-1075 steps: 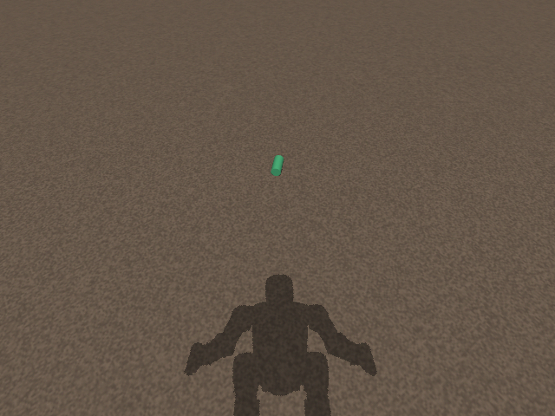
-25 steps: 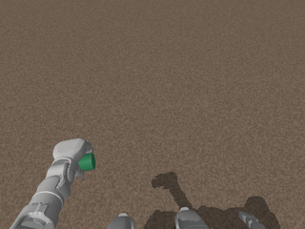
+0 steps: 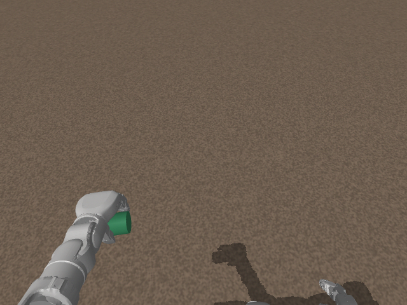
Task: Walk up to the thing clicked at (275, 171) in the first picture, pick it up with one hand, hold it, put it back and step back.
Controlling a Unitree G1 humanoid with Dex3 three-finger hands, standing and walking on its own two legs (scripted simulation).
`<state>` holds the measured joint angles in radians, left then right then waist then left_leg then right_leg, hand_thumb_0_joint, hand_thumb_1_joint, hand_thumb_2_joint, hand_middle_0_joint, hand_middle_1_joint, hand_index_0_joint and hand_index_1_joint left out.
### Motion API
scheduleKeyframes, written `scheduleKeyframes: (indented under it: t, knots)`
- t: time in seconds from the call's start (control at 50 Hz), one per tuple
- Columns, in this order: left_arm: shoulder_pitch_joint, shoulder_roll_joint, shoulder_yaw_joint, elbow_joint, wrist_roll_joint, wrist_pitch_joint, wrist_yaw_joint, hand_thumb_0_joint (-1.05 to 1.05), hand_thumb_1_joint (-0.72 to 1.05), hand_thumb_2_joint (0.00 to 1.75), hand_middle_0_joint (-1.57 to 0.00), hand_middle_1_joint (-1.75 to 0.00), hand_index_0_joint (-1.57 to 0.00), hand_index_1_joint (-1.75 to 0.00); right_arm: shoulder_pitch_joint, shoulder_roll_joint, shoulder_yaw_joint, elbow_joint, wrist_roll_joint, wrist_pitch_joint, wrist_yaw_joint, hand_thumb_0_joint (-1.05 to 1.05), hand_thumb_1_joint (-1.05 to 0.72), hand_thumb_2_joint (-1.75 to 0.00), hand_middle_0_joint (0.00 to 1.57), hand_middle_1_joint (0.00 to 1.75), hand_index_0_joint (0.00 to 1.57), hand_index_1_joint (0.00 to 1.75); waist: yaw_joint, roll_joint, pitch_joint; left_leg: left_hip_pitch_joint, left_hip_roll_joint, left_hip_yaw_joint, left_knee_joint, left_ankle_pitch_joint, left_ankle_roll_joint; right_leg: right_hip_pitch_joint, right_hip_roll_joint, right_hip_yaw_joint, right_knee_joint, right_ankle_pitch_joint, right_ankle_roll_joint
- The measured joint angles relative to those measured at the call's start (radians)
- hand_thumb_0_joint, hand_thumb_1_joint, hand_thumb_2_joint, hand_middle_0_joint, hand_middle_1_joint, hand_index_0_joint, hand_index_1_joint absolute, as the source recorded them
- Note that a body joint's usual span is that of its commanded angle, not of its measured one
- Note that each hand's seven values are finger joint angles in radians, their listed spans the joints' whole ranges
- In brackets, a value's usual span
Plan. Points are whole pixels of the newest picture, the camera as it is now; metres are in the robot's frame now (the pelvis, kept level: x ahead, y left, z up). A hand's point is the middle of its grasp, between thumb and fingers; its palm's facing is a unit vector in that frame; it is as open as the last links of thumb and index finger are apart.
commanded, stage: hold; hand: left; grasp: from above
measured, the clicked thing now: (106, 225) +0.31 +0.24 -0.10
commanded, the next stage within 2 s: crouch in 1.54 s
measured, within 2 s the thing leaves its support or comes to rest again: neither
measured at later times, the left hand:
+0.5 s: hand (105, 228) +0.28 +0.22 -0.05, palm faces -0.47 -0.05 -0.88, open 8.0 cm
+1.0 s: hand (101, 232) +0.27 +0.22 -0.03, palm faces -0.46 -0.06 -0.89, open 8.0 cm
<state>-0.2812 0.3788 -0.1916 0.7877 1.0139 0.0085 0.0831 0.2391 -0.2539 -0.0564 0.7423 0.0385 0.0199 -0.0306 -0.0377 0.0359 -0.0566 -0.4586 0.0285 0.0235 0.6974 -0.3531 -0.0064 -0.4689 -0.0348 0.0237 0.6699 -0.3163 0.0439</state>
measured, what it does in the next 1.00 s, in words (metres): stands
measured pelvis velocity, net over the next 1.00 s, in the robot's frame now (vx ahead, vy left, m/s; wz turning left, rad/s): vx -0.02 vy -0.01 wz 0.00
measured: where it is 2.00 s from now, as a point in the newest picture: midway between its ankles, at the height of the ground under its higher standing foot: outside the picture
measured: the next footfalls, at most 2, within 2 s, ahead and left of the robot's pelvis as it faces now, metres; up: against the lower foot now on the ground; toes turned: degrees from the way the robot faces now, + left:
none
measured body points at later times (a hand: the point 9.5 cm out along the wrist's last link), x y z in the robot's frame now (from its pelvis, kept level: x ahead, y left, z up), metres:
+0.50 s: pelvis -0.01 +0.00 +0.01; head +0.01 -0.02 +0.46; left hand +0.31 +0.22 +0.00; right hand +0.11 -0.27 -0.11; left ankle +0.00 +0.12 -0.72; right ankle +0.01 -0.15 -0.72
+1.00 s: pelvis -0.02 -0.01 +0.01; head -0.01 -0.03 +0.46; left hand +0.29 +0.22 +0.02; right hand +0.12 -0.26 -0.10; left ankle +0.00 +0.12 -0.72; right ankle +0.01 -0.15 -0.72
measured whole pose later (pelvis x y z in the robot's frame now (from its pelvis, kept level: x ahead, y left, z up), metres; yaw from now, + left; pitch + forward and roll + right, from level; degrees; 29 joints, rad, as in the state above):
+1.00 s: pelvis -0.02 -0.01 +0.01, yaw +0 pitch +1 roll +0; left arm -0.22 0.39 -0.21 0.65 1.00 -0.01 -0.02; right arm 0.19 -0.26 -0.04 0.70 0.05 0.05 -0.04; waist 0.00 0.05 -0.01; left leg -0.30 0.03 0.03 0.55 -0.26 -0.01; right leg -0.32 -0.04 0.03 0.54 -0.24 0.04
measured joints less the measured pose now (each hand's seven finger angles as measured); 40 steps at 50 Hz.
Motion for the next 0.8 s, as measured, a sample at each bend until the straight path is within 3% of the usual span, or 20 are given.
scheduleKeyframes:
  t: [0.18, 0.38, 0.66, 0.8]
  knots:
    - [0.028, 0.001, -0.004, -0.043, -0.005, -0.012, -0.045, 0.00, 0.29, 0.20, -0.98, -0.11, -0.97, -0.12, 0.002, -0.007, -0.003, -0.025, 0.002, 0.015, 0.003, 0.01, -0.89, -0.89, 0.20, 0.29, 0.20, 0.30, 0.007, 0.006, 0.009, 0.044, 0.000, 0.006, -0.041, 0.015, 0.000, 0.041, 0.000, 0.005, -0.037, 0.015, 0.000]
    - [0.047, -0.004, -0.006, -0.070, 0.006, -0.010, -0.039, 0.00, 0.29, 0.21, -0.99, -0.09, -0.98, -0.11, -0.009, -0.006, -0.002, -0.030, 0.003, 0.023, 0.004, 0.01, -0.90, -0.89, 0.20, 0.29, 0.20, 0.30, 0.017, 0.009, 0.018, 0.077, 0.001, 0.007, -0.069, 0.031, -0.003, 0.070, 0.002, 0.005, -0.060, 0.029, -0.004]
    - [0.065, 0.004, -0.005, -0.111, -0.006, -0.020, -0.093, -0.01, 0.29, 0.19, -1.00, -0.08, -0.99, -0.10, -0.020, -0.009, 0.005, -0.048, 0.007, 0.033, -0.001, 0.01, -0.90, -0.89, 0.20, 0.29, 0.20, 0.30, 0.020, 0.012, 0.034, 0.122, 0.000, 0.006, -0.114, 0.065, -0.005, 0.111, 0.002, 0.004, -0.096, 0.056, -0.007]
    - [0.073, 0.007, -0.009, -0.128, -0.006, -0.030, -0.094, -0.01, 0.30, 0.17, -1.00, -0.08, -0.99, -0.10, -0.031, -0.010, 0.011, -0.051, 0.010, 0.030, -0.006, 0.01, -0.90, -0.90, 0.20, 0.29, 0.20, 0.30, 0.027, 0.014, 0.044, 0.135, -0.001, 0.006, -0.128, 0.076, -0.005, 0.124, 0.001, 0.003, -0.108, 0.067, -0.007]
